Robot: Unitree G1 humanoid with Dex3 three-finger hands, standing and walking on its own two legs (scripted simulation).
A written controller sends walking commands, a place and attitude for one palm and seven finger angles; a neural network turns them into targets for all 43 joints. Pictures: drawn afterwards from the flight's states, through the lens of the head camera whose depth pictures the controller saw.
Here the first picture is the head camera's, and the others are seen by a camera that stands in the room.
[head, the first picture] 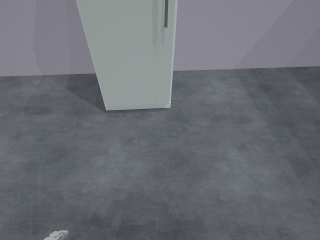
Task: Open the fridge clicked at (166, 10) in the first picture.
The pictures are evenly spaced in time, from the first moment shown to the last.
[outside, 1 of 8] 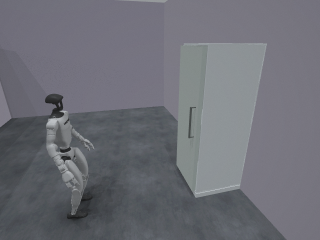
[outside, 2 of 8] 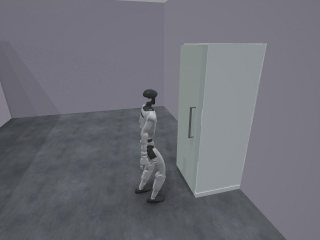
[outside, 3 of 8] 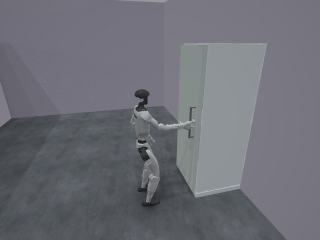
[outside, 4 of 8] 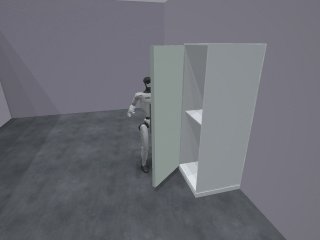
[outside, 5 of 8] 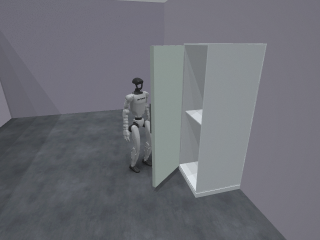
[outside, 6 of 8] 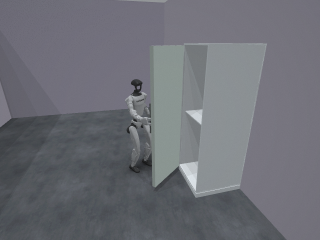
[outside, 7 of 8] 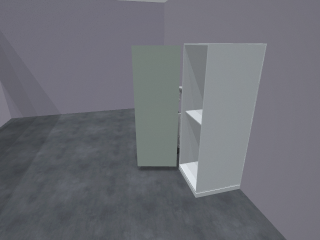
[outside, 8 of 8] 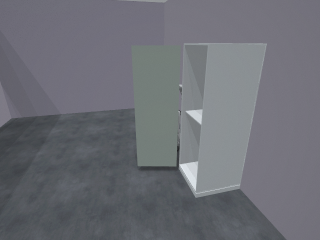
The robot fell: no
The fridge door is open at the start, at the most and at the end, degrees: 0 109 106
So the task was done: yes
